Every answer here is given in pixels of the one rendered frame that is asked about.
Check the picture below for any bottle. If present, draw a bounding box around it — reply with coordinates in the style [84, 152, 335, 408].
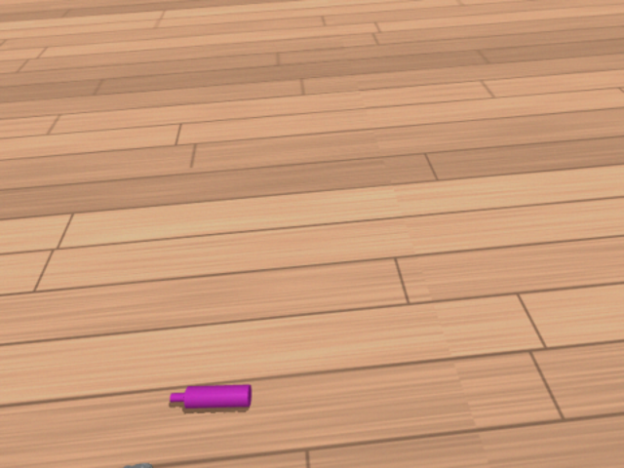
[170, 384, 252, 409]

